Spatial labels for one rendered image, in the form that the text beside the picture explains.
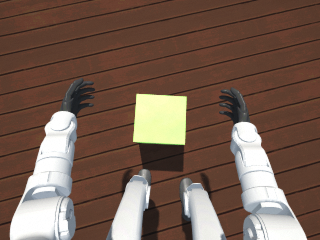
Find robot left shin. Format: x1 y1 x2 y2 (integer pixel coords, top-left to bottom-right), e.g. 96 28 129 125
125 175 148 189

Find right robot hand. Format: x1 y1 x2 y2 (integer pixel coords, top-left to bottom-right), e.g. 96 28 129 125
219 87 251 125

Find carton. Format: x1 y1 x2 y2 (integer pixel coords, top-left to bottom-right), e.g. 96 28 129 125
133 94 187 145

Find robot shin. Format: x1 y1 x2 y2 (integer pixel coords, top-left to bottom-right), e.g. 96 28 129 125
125 175 148 189
186 183 209 196

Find robot right shin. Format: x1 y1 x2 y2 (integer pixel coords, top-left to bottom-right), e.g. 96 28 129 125
186 183 209 196

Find right robot upper arm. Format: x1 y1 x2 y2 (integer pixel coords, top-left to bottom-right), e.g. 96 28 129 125
243 213 306 240

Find left robot hand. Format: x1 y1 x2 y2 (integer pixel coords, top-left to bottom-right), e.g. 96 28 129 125
59 78 95 118

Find left robot upper arm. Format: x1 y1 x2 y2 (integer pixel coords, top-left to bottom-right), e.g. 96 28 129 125
12 195 76 240

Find right robot forearm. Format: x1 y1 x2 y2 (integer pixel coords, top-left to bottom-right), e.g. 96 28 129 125
230 122 307 240

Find left robot forearm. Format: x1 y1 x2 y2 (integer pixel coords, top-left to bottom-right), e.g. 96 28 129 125
10 111 78 240

